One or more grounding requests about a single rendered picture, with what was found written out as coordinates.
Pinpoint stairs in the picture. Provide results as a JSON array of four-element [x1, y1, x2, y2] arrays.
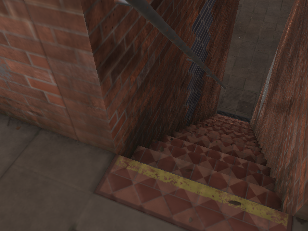
[[131, 114, 283, 211]]

